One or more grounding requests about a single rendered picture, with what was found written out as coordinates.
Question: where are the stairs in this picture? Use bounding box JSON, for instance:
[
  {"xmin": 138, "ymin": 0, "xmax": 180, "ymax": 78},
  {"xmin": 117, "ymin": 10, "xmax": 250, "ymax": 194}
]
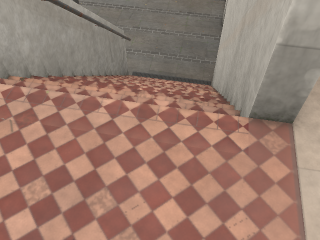
[{"xmin": 0, "ymin": 75, "xmax": 241, "ymax": 117}]

